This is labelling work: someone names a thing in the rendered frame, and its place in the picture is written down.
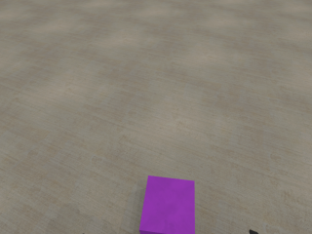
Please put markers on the carton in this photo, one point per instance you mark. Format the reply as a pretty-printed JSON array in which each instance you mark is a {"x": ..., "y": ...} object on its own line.
[{"x": 168, "y": 206}]

